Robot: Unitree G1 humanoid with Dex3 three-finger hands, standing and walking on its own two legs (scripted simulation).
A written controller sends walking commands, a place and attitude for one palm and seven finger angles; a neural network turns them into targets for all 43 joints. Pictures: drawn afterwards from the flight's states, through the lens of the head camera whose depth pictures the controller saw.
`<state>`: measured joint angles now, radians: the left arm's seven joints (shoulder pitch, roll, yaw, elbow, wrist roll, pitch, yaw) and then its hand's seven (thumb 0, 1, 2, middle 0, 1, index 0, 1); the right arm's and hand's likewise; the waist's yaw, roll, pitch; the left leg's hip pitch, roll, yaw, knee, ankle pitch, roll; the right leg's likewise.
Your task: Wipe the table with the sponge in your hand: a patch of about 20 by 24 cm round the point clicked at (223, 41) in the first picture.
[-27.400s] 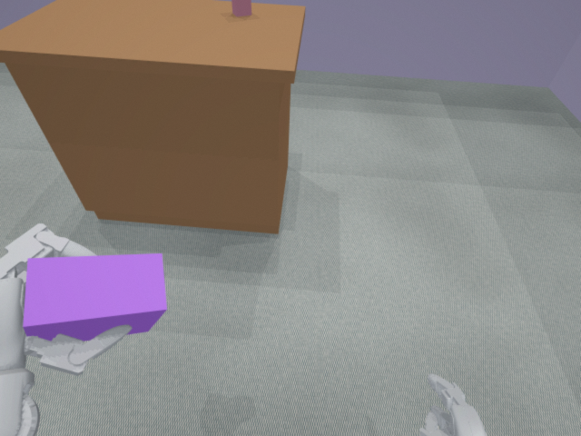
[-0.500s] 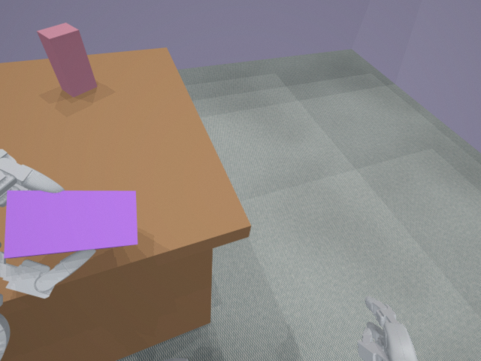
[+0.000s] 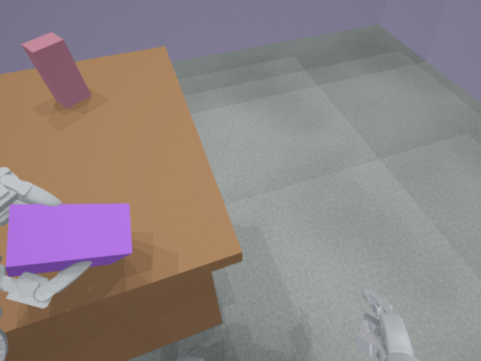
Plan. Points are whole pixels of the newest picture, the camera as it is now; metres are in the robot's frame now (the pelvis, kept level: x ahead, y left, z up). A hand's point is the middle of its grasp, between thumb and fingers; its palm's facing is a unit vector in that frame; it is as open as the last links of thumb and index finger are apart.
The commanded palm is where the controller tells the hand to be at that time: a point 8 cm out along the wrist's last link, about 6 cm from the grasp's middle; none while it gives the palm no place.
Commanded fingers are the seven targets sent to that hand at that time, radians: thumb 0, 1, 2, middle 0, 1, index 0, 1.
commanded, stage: come to a stop and stand still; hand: left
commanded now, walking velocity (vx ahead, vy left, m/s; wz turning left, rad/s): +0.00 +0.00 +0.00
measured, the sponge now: (86, 238) +0.24 +0.21 +0.14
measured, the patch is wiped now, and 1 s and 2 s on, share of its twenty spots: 0.00 0.00 0.00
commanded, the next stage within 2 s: look again from close up in 1.36 s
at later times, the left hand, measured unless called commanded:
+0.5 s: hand out of the picture +0.20 +0.31 +0.18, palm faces +0.37 -0.83 -0.42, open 9.9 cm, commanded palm +0.14 +0.33 +0.19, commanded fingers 0.00 0.10 1.30 -1.20 -1.60 -1.20 -1.60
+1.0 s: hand (0, 228) +0.23 +0.28 +0.18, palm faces +0.38 -0.85 -0.37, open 9.9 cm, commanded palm +0.17 +0.31 +0.19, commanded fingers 0.00 0.10 1.30 -1.20 -1.60 -1.20 -1.60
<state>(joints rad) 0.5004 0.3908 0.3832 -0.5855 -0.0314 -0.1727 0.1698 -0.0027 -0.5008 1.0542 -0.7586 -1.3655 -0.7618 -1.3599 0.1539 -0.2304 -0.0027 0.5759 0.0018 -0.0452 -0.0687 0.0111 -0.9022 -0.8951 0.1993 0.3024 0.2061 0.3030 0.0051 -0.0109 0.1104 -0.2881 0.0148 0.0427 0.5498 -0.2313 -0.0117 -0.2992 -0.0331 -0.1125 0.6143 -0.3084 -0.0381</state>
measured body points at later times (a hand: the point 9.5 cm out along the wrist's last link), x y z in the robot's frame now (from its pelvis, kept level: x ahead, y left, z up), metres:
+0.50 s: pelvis -0.04 +0.06 +0.01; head -0.02 +0.09 +0.45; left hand +0.18 +0.35 +0.21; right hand +0.10 -0.16 -0.07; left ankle +0.02 +0.12 -0.73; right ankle +0.01 -0.09 -0.72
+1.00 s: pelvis +0.00 +0.04 +0.01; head +0.01 +0.06 +0.46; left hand +0.20 +0.33 +0.20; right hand +0.16 -0.19 -0.06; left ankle +0.02 +0.12 -0.73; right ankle +0.01 -0.09 -0.73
